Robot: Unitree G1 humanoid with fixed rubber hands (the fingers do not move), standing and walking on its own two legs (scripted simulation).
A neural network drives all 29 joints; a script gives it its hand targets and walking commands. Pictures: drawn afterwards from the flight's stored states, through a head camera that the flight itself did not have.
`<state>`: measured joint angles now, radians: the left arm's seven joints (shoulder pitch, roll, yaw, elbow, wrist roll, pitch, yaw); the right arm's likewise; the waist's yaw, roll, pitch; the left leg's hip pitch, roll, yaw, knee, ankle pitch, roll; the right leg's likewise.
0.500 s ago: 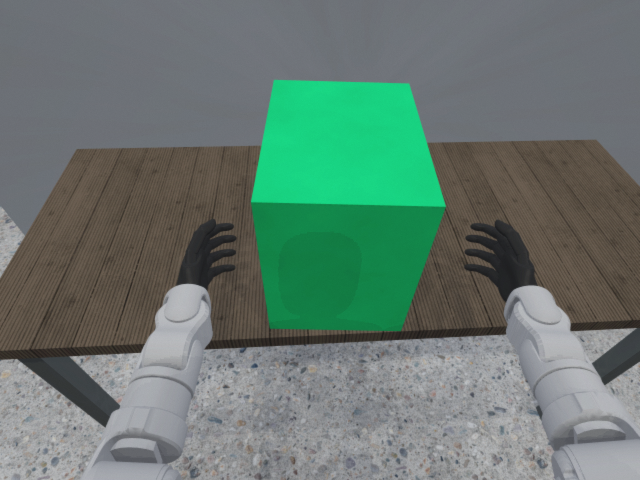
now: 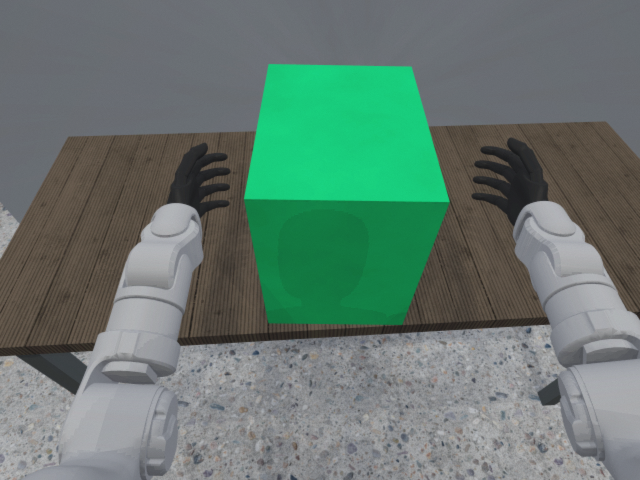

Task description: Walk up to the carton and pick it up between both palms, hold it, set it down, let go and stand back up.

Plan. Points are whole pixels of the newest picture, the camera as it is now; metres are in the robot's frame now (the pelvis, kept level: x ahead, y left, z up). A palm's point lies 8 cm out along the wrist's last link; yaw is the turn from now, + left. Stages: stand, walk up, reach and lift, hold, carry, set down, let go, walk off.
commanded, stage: reach and lift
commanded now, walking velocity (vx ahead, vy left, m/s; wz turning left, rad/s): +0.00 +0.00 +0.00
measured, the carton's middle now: (337, 199) +0.51 +0.01 +0.04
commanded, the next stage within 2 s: none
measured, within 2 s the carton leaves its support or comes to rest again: neither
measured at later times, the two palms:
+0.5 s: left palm (184, 140) +0.45 +0.20 +0.19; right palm (525, 140) +0.47 -0.20 +0.19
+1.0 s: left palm (178, 105) +0.48 +0.21 +0.21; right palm (525, 106) +0.49 -0.20 +0.22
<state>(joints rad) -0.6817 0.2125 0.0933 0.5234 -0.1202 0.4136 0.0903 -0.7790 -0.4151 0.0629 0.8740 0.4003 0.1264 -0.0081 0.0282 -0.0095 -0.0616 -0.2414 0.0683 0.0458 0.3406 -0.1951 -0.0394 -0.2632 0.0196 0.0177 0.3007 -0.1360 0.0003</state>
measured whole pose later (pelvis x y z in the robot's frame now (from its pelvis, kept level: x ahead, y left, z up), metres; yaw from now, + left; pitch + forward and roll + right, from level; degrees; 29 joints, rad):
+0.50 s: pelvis +0.00 +0.00 +0.00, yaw +0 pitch +12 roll -1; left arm -1.08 0.31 0.04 0.88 -0.23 0.41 0.12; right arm -1.14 -0.44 0.06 1.11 0.43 0.23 -0.01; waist 0.03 0.00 -0.15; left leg -0.40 0.07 0.02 0.39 -0.19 -0.04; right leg -0.41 0.02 0.01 0.32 -0.13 0.00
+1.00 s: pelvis +0.00 -0.01 -0.01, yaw +2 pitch +17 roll -1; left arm -1.37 0.38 -0.05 1.30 -0.30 0.28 0.09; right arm -1.36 -0.43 0.07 1.35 0.42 0.23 0.00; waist 0.00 -0.02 -0.21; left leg -0.50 0.07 -0.01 0.37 -0.17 -0.05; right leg -0.51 0.02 -0.02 0.33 -0.12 -0.01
